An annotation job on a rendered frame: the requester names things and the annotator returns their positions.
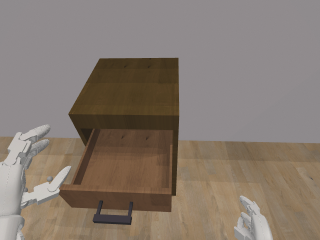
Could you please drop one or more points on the left robot hand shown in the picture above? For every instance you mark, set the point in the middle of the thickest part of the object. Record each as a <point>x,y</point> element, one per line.
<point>21,151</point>

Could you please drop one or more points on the right robot hand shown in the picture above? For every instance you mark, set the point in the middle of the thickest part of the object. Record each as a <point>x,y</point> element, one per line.
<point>257,224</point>

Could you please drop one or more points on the handle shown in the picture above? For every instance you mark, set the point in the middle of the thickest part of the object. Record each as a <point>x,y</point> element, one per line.
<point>113,219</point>

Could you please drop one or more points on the drawer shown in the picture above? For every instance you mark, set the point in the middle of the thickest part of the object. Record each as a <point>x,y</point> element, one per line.
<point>119,166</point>

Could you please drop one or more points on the left robot forearm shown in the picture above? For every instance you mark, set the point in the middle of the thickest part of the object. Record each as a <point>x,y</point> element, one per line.
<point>10,227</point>

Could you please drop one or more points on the cabinet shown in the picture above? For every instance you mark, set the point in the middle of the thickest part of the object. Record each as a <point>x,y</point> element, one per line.
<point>131,94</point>

